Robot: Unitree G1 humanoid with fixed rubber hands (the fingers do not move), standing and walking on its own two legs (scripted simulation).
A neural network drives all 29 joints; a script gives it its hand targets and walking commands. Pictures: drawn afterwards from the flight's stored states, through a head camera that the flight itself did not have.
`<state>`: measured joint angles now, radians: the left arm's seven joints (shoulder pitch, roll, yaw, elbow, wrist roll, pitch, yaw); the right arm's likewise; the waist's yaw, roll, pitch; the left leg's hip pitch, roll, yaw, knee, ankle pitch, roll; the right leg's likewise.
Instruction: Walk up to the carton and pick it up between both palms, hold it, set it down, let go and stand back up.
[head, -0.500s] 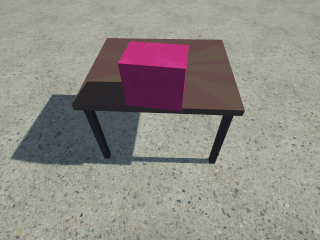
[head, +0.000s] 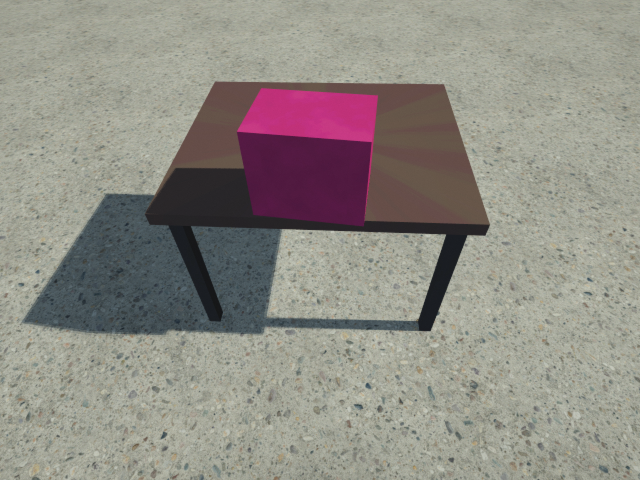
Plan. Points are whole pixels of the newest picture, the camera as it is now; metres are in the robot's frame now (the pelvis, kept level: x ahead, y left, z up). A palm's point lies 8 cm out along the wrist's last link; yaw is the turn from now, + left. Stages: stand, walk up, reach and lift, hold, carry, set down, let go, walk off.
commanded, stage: stand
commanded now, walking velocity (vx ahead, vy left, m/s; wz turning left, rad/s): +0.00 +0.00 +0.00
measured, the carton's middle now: (312, 157) +0.84 +0.06 -0.08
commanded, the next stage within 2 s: none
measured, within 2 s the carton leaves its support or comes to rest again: neither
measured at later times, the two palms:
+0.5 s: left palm out of the picture +0.06 +0.25 -0.11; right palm out of the picture +0.05 -0.25 -0.11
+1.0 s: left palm out of the picture +0.05 +0.25 -0.12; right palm out of the picture +0.04 -0.26 -0.12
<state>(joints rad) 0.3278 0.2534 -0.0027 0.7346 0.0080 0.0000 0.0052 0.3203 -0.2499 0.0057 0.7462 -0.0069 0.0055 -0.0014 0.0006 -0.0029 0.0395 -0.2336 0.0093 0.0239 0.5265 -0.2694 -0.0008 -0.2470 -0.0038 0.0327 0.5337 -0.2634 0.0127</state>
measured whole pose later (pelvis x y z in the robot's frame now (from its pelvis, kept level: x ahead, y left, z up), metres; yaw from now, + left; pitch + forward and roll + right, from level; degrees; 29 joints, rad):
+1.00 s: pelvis +0.00 +0.00 +0.00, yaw +0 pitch -1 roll +0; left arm 0.34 0.25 -0.01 0.81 0.01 0.00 0.01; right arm 0.33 -0.25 0.01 0.83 0.00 0.00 -0.01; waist 0.00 0.00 0.04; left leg -0.22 0.01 0.02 0.49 -0.25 0.00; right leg -0.23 0.00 0.03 0.49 -0.25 0.01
